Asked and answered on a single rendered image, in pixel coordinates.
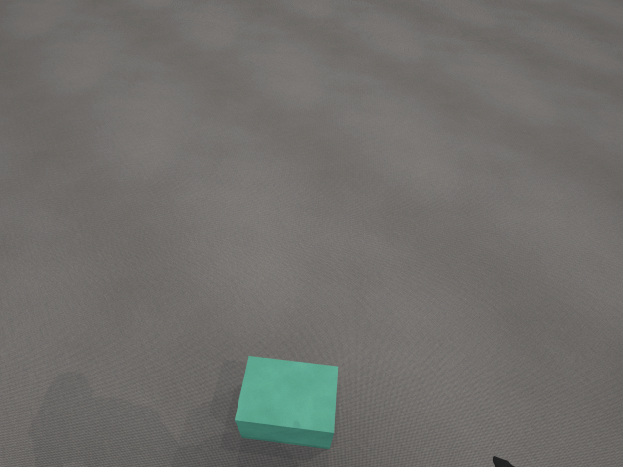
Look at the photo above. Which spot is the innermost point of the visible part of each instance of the carton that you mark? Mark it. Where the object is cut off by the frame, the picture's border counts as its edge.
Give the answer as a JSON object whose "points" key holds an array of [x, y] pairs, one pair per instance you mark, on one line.
{"points": [[288, 402]]}

